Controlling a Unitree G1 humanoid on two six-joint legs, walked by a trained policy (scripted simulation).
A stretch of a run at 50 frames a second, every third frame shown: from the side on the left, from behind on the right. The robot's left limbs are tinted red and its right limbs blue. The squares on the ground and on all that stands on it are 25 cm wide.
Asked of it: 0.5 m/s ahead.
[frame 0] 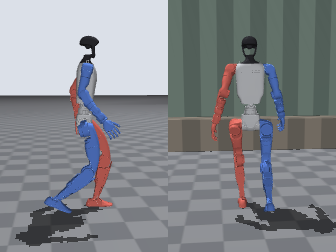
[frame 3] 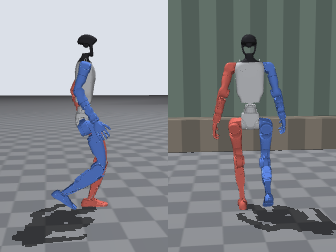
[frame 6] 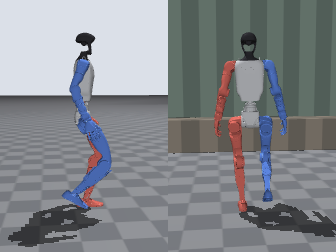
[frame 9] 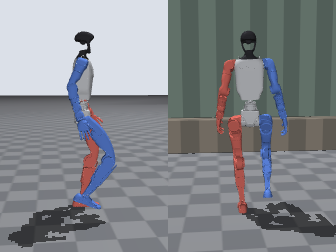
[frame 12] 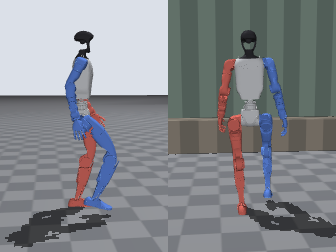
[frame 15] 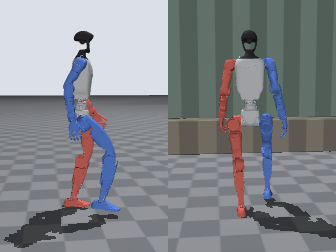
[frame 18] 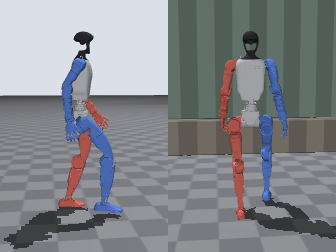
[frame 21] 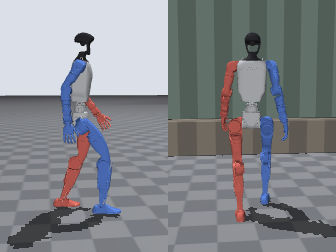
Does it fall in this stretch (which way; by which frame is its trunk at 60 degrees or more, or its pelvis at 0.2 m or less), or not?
no
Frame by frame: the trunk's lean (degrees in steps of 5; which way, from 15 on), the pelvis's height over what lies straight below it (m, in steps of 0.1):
0: 5, 0.7
3: 5, 0.8
6: 5, 0.8
9: 0, 0.8
12: 0, 0.8
15: 0, 0.8
18: 5, 0.8
21: 5, 0.8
